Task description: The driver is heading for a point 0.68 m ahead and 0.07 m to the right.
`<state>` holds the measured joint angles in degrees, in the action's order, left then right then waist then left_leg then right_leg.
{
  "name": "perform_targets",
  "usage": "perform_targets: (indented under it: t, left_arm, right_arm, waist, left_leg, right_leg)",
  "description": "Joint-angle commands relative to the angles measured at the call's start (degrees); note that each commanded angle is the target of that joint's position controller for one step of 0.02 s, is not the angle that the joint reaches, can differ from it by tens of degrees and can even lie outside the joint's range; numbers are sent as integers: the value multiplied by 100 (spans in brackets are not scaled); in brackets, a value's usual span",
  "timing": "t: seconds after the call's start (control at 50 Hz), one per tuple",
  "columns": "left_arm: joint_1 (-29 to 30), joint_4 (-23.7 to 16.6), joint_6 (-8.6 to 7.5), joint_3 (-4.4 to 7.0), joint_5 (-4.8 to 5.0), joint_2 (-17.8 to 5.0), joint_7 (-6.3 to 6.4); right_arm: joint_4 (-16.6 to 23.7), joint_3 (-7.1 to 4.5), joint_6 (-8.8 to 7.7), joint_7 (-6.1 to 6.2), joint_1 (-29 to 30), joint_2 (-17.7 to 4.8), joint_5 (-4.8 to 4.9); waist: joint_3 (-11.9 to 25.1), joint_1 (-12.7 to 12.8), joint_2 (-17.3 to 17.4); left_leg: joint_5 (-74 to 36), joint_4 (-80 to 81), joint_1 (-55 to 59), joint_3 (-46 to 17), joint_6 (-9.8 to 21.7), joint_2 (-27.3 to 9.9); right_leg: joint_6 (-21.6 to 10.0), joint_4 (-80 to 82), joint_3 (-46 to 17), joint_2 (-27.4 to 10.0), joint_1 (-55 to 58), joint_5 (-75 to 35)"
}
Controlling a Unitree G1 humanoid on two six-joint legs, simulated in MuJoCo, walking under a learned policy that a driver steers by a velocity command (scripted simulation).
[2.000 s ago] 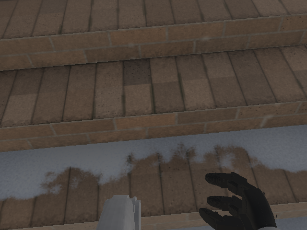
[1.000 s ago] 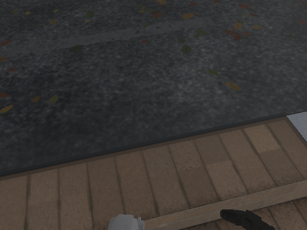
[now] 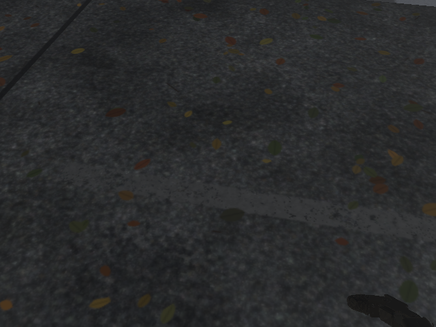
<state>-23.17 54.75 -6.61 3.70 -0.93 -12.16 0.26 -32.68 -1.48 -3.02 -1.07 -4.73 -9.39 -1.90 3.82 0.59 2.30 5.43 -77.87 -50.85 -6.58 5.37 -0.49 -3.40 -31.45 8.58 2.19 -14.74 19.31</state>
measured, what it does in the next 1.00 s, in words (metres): climbs: left foot, then right foot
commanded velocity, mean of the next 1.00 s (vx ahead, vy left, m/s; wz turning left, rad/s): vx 0.45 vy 0.00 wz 0.04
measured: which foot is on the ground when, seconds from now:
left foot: up 0.00-0.18, down 0.20-0.72, up 0.74-1.00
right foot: down 0.00-0.22, up 0.24-0.68, down 0.70-1.00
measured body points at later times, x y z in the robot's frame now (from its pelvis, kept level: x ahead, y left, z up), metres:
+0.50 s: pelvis +0.30 +0.04 +0.02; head +0.31 +0.06 +0.47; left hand +0.46 +0.28 -0.09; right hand +0.31 -0.21 -0.11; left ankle +0.24 +0.12 -0.73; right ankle +0.41 -0.11 -0.66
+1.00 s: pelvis +0.56 -0.01 +0.02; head +0.58 -0.03 +0.47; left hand +0.59 +0.24 -0.11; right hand +0.67 -0.25 -0.11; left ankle +0.64 +0.13 -0.67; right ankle +0.56 -0.08 -0.73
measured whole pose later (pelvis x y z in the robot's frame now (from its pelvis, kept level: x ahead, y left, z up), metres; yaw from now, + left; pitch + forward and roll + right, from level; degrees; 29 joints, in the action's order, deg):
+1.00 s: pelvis +0.56 -0.01 +0.02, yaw +0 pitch +1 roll +0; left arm -21.2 48.0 -4.2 1.8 -0.6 -11.4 -0.2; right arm -44.6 -2.0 -1.3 -0.4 -12.8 -12.8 -1.7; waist -1.5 0.9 2.5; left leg 11.1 -51.1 -33.9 0.1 0.6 -2.9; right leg -4.9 -18.1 5.4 3.1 -9.5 9.6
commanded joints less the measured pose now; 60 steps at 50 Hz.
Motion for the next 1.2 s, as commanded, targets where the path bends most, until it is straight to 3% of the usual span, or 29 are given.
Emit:
perform_targets:
  t: [0.02,0.06,0.12,0.16,0.18,0.2,0.22,0.24,0.26,0.28,0.3,0.34,0.46,0.6,0.64,0.68,0.7,0.72,0.74,0.76,0.78,0.84,0.92,0.98,1.06,1.14,1.16,1.18,1.2]
  left_arm:
    - [753,-634,-311,102,91,-703,10]
    - [313,-670,-264,178,56,-878,7]
    - [-189,-618,-93,186,34,-842,-4]
    - [-321,-589,0,202,48,-976,24]
    - [-285,-608,50,193,67,-976,48]
    - [-210,-759,77,133,66,-791,70]
    - [-256,-1176,80,-20,101,-201,42]
    - [-413,-1281,69,22,139,-345,5]
    - [96,-1356,85,97,44,-570,8]
    - [530,-1455,46,66,34,-521,-37]
    - [524,-1445,68,54,25,-468,-75]
    - [314,-1374,239,30,-104,-400,-152]
    - [1275,-1638,373,-58,-120,-289,-237]
    - [2264,-1982,360,-84,-25,-349,-250]
    - [2057,-1991,323,-42,-46,-418,-202]
    - [827,-1632,262,69,-120,-580,-95]
    - [-243,-1394,211,183,-252,-920,-13]
    - [-682,-1424,179,343,-351,-1635,28]
    - [-475,-1466,279,316,-79,-1471,-14]
    - [129,-1528,305,236,-28,-1183,-10]
    - [420,-1530,271,115,11,-789,-19]
    - [583,-1330,143,-29,50,-452,-47]
    - [476,-1134,94,-23,14,-642,-45]
    - [388,-1024,164,-55,48,-615,-27]
    - [69,-810,255,-63,28,-654,-2]
    - [202,-680,338,-96,60,-572,72]
    - [6,-693,326,-129,-3,-450,96]
    - [-702,-632,348,-189,7,-124,98]
    - [-790,-408,474,-181,51,-160,139]
  right_arm:
    - [-33,-92,1,-173,-327,-388,63]
    - [15,-73,-29,-231,246,-264,173]
    - [93,-123,-51,-175,608,-332,98]
    - [6,-204,-120,-86,143,-451,-16]
    - [-247,-282,-180,-38,-665,-572,-75]
    - [-481,-377,-251,27,-1626,-842,-216]
    - [-444,-503,-296,103,-2241,-1498,-340]
    - [-478,-572,-226,118,-2178,-1693,-122]
    - [-404,-513,-192,118,-1793,-1342,-21]
    - [-435,-400,-233,96,-1539,-991,40]
    - [-512,-325,-263,67,-1390,-808,55]
    - [-609,-241,-330,95,-1340,-636,108]
    - [-962,-258,-371,80,-1846,-840,132]
    - [-1257,-309,-314,73,-2256,-1117,118]
    - [-1312,-323,-288,108,-2220,-1216,96]
    - [-1351,-344,-230,144,-2092,-1334,67]
    - [-1263,-279,-220,166,-2126,-1164,57]
    - [-1021,-161,-215,133,-2646,-649,261]
    - [-1077,-237,-216,112,-2627,-910,101]
    - [-1004,-264,-179,113,-2216,-941,83]
    - [-961,-220,-191,105,-1854,-889,61]
    - [-1103,-174,40,61,-2076,-676,-44]
    - [-1168,-152,168,57,-1908,-602,9]
    - [-1112,-57,175,76,-1367,-458,24]
    - [-1100,-40,163,172,-996,-482,34]
    - [-1269,-52,26,260,-1323,-505,-14]
    - [-1337,-114,-46,303,-1569,-821,-48]
    - [-1314,-158,-57,319,-1564,-1120,-18]
    - [-1338,-116,10,322,-1571,-865,114]
  waist:
    - [-373,-374,-316]
    - [-364,76,-510]
    - [-515,345,-724]
    - [-186,125,-955]
    - [185,-261,-851]
    - [816,-646,-692]
    - [1506,-719,454]
    - [1840,-605,1361]
    - [1102,-520,493]
    - [544,-443,79]
    - [247,-205,-108]
    - [-23,68,75]
    - [-604,-13,138]
    - [-821,-305,112]
    - [-748,-190,138]
    - [-101,363,30]
    - [621,732,-296]
    - [1397,584,-1663]
    - [1590,514,-1754]
    - [658,231,-1064]
    - [151,155,-450]
    - [-145,-307,-629]
    - [-77,-419,-697]
    - [-135,-248,-826]
    - [-145,-5,-747]
    - [-299,-192,-411]
    - [-69,-123,23]
    - [139,292,814]
    - [323,52,908]
  left_leg:
    - [-741,2461,1753,746,-127,-379]
    - [-481,3442,2047,1051,-149,-276]
    - [26,4453,1876,1308,-82,-58]
    - [498,4936,2627,1413,62,295]
    - [317,5250,3621,1359,192,394]
    - [510,5060,5075,771,369,-155]
    - [821,5099,6560,-1469,733,-1874]
    - [579,6018,6919,-3581,1350,-2450]
    - [610,5999,6358,-2754,1222,-2131]
    - [301,6046,5582,-1925,1054,-1842]
    - [52,6228,4939,-1351,808,-1551]
    - [-345,6539,4271,-722,612,-1221]
    - [-739,7033,4175,15,686,-946]
    - [-1370,6851,4862,303,466,-1103]
    - [-2440,6367,5184,385,372,-1163]
    - [-3578,4782,5143,708,173,-881]
    - [-2476,3280,4228,883,76,-653]
    - [318,1009,2350,1174,-191,275]
    - [2346,160,1517,473,-162,556]
    - [1895,-134,1176,315,-160,182]
    - [1526,165,1335,371,-196,-17]
    - [1399,947,2240,510,-378,-239]
    - [825,1777,2252,650,-490,-170]
    - [288,2941,2487,802,-503,-224]
    - [140,3784,2812,867,-447,-126]
    - [-558,5375,3865,710,-211,-111]
    - [-2078,5372,4494,112,-136,-721]
    - [-3576,5242,4837,-690,361,-1588]
    - [-3093,5400,4637,-1080,915,-1823]
  right_leg:
    - [-679,2308,-729,-888,-836,-1899]
    - [-597,2578,-748,-1002,28,-1765]
    - [-552,2110,-792,-1285,1394,-2873]
    - [-401,1062,-656,-1361,1772,-4686]
    - [-295,138,-472,-1245,1550,-4877]
    - [-213,-1051,-361,-1089,607,-3669]
    - [-66,-2908,-217,-578,-1087,-1081]
    - [27,-4286,-681,43,-2404,953]
    - [-10,-4658,-1050,-349,-2936,431]
    - [-7,-4496,-1108,-491,-2894,-23]
    - [23,-4106,-1123,-658,-2610,-244]
    - [172,-3680,-1085,-778,-2199,-312]
    - [365,-2202,-833,-939,-2657,-1297]
    - [19,-458,-494,-676,-1996,-1744]
    - [-170,-192,-376,-471,-1610,-1309]
    - [-377,224,-218,-84,-153,-1126]
    - [-617,77,-881,-688,1363,-887]
    - [-1253,601,-3586,-2370,2870,-156]
    - [-1456,1523,-5197,-2593,2938,-342]
    - [-1345,1464,-4208,-2445,2190,-679]
    - [-1228,1460,-3316,-2233,1387,-1785]
    - [-854,1587,-1721,-1605,246,-4326]
    - [-869,1657,-998,-1357,235,-5434]
    - [-763,1644,-661,-1160,278,-5172]
    - [-783,1373,-799,-1319,589,-4771]
    - [-450,673,-995,-1198,355,-3371]
    - [-217,314,-917,-936,126,-2287]
    - [-59,-48,-634,-432,-171,-36]
    - [9,-280,-573,-148,-81,770]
